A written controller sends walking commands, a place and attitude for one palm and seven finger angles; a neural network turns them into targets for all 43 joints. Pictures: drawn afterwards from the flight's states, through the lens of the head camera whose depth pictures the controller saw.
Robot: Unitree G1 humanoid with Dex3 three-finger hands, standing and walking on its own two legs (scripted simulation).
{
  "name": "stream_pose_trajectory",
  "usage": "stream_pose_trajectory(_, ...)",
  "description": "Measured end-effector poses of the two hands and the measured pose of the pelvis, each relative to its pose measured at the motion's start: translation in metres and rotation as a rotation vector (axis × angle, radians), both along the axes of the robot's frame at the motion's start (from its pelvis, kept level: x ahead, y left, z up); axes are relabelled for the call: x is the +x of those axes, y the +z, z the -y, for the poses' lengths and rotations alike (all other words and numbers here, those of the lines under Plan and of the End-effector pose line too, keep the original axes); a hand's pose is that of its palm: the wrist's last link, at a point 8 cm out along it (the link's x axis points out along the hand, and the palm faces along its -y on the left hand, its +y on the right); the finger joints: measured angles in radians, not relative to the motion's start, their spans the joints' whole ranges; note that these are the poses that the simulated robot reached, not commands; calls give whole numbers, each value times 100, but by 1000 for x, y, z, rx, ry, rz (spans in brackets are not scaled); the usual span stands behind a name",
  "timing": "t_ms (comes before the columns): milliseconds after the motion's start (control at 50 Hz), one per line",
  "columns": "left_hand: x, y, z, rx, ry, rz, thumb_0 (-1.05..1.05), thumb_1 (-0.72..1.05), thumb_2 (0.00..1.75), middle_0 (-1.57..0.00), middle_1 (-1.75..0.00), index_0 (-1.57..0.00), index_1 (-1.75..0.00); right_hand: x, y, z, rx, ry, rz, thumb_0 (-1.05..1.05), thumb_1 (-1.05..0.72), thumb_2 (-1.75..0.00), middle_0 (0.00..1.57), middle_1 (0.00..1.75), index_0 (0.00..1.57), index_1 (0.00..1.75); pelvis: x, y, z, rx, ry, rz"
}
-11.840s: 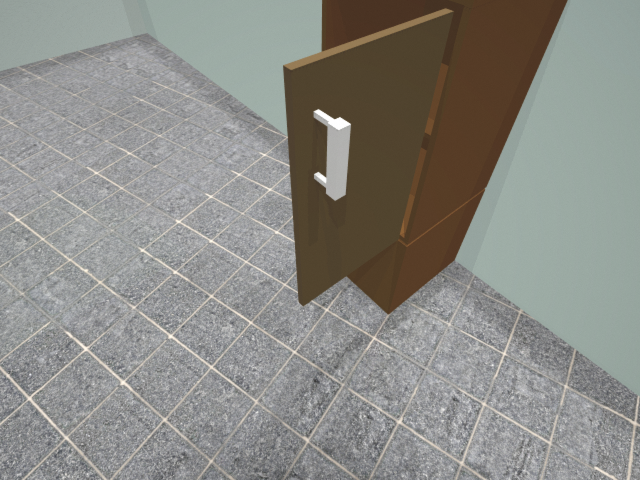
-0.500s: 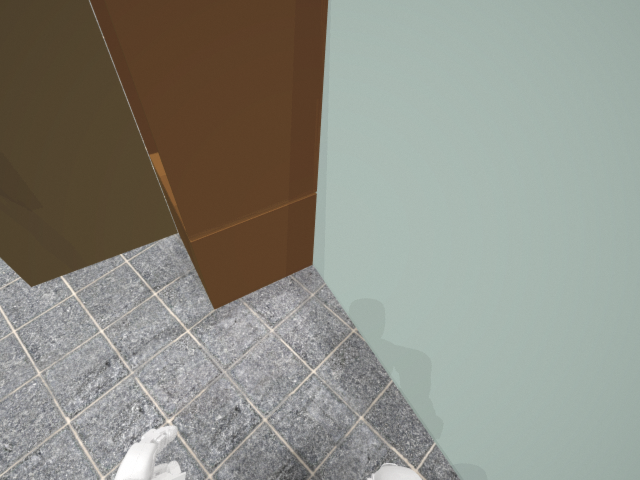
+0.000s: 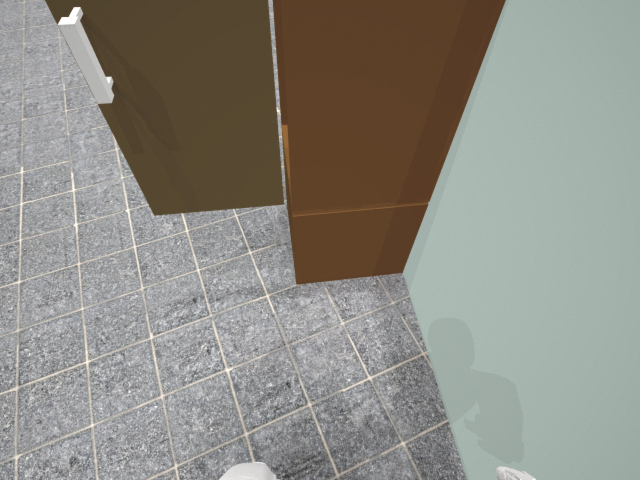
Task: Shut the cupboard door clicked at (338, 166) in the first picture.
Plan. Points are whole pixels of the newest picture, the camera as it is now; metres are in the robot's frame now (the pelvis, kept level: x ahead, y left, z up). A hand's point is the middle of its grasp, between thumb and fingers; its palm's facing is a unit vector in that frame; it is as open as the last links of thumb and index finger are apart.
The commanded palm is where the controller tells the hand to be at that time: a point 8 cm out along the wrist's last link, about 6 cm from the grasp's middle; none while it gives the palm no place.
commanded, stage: turn to face it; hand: left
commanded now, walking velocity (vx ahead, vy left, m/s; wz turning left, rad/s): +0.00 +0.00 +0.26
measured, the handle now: (91, 56) +0.70 +0.45 +0.11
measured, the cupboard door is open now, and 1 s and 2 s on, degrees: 90 90 90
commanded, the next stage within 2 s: take the last steps up to it in 0.08 s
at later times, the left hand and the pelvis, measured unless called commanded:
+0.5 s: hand out of the picture +0.04 +0.18 -0.16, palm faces +0.19 -0.96 -0.20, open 7.4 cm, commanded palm none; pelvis +0.03 +0.00 +0.00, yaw +7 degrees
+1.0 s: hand (135, 458) +0.15 +0.28 -0.17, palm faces +0.18 -0.97 -0.18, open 7.4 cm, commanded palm none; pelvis +0.15 +0.09 +0.01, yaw +8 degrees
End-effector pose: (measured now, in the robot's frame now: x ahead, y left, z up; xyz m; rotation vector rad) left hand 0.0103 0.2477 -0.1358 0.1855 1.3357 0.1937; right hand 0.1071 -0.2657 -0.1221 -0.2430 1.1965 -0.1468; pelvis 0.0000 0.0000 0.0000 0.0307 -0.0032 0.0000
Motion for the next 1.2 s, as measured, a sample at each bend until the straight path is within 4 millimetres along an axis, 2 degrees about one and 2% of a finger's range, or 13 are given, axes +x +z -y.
stream_pose_trajectory(80,-31,-18,-25,-2,66,-90,1,90,89,-20,-30,-20,-30,44,5,-25,-27,84,113,1,-91,-90,19,30,19,30,3,-12,-14,-17,22,3)
stream_pose_trajectory(180,-28,-13,-35,-1,109,-77,1,91,89,-19,-30,-20,-30,56,16,-50,-20,136,135,1,-91,-90,19,30,20,30,2,-2,-19,-36,47,12)
stream_pose_trajectory(300,-2,-1,-23,-18,104,25,1,91,89,-19,-30,-20,-30,40,8,-64,43,139,95,1,-90,-89,20,30,20,30,4,5,-16,-45,71,17)
stream_pose_trajectory(420,22,0,4,-18,90,120,1,91,89,-19,-30,-20,-30,6,-22,-52,104,90,-5,1,-90,-89,20,30,20,30,17,-6,-2,-20,100,20)
stream_pose_trajectory(480,16,5,16,-32,126,122,1,91,89,-19,-30,-20,-30,-3,-24,-40,89,83,-80,1,-92,-89,20,30,20,30,26,-2,-3,-28,123,29)
stream_pose_trajectory(560,0,10,24,-59,168,44,1,91,89,-20,-30,-20,-30,-1,-11,-33,68,71,-129,1,-92,-89,20,30,20,30,44,9,-8,-22,146,19)
stream_pose_trajectory(660,-15,7,22,-101,217,-57,1,91,89,-20,-30,-20,-30,21,-2,-46,44,95,-160,1,-92,-90,19,30,19,30,68,13,-25,-18,179,5)
stream_pose_trajectory(800,-19,-20,-13,-146,273,-193,1,91,89,-20,-30,-20,-30,81,-15,-102,20,153,-87,1,-91,-90,19,30,19,30,105,-9,-71,-36,184,10)
stream_pose_trajectory(840,-3,-23,-28,-136,247,-206,1,91,89,-20,-30,-20,-30,89,-15,-117,28,136,-59,1,-91,-90,19,30,19,30,113,-9,-78,-29,165,14)
stream_pose_trajectory(880,22,-20,-44,-121,220,-177,1,91,89,-20,-30,-20,-30,92,-12,-128,33,108,-49,1,-92,-90,19,30,20,30,120,-5,-83,-24,151,13)
stream_pose_trajectory(1040,155,4,-84,-42,133,72,1,93,89,-19,-30,-20,-30,82,-13,-146,82,59,-146,1,-93,-89,20,30,20,30,156,8,-96,-8,132,7)
stream_pose_trajectory(1140,220,11,-86,-9,82,164,1,93,89,-19,-30,-20,-30,80,-27,-149,130,20,-224,1,-92,-89,20,30,20,30,187,3,-91,9,127,11)
stream_pose_trajectory(1200,242,9,-79,-4,74,182,1,92,89,-19,-30,-20,-30,89,-36,-147,144,7,-260,1,-91,-89,20,30,20,30,205,-2,-88,-3,127,14)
